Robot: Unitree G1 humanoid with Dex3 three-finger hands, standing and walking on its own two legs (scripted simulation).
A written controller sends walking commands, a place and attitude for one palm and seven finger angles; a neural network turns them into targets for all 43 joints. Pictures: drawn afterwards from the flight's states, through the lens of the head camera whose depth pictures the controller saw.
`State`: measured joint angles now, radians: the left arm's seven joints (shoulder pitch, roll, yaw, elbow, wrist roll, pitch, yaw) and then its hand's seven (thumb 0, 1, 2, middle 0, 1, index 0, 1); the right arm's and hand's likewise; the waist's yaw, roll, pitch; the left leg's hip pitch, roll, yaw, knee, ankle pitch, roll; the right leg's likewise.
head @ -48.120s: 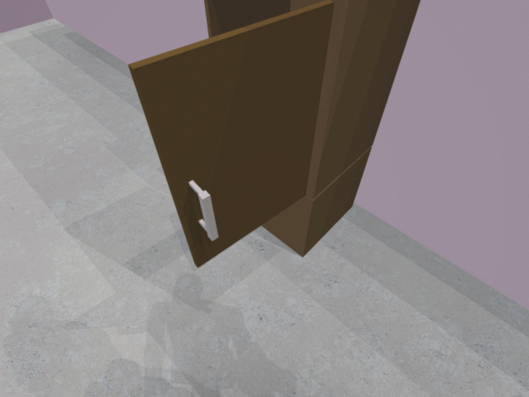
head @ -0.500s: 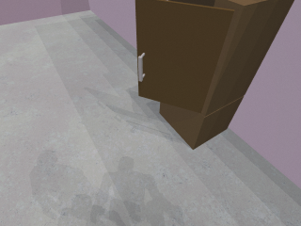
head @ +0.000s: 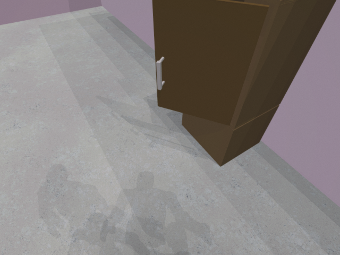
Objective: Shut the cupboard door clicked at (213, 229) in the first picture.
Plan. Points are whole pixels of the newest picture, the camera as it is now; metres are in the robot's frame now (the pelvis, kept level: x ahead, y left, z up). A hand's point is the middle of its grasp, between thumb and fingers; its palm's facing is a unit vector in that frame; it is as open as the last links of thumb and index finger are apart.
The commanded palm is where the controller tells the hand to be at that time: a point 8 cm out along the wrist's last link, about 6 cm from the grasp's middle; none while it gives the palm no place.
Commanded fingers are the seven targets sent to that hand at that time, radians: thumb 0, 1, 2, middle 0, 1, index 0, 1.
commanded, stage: look to check the result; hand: left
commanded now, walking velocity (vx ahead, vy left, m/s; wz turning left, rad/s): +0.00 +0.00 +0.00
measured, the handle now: (161, 73) +0.92 +0.09 -0.10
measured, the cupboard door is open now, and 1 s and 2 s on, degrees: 36 36 36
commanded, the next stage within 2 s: walk to a spot facing it in 0.10 s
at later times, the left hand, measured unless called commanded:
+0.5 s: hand out of the picture +0.05 +0.22 -0.18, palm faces +0.10 -0.95 -0.29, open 7.4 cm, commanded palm none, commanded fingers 0.00 0.90 0.90 -0.20 -0.30 -0.20 -0.30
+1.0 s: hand out of the picture +0.00 +0.23 -0.17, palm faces +0.41 -0.86 -0.31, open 7.4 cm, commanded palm none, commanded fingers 0.00 0.90 0.90 -0.20 -0.30 -0.20 -0.30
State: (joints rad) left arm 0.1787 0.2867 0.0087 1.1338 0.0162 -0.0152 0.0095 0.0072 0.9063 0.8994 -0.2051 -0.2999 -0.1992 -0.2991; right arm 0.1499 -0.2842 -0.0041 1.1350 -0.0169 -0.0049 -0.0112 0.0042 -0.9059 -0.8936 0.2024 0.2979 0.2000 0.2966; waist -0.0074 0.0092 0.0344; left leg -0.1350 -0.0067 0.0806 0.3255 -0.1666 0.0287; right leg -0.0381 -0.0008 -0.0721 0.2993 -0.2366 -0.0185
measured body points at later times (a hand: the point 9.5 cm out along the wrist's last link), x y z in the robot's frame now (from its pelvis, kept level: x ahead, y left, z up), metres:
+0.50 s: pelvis +0.00 +0.00 -0.01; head +0.03 +0.00 +0.43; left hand +0.04 +0.27 -0.16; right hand +0.07 -0.26 -0.17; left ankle +0.00 +0.10 -0.73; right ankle -0.04 -0.10 -0.75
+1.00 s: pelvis +0.00 -0.01 -0.02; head +0.04 -0.01 +0.43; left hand -0.03 +0.27 -0.14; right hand +0.15 -0.23 -0.17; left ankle -0.02 +0.12 -0.71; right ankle +0.05 -0.12 -0.75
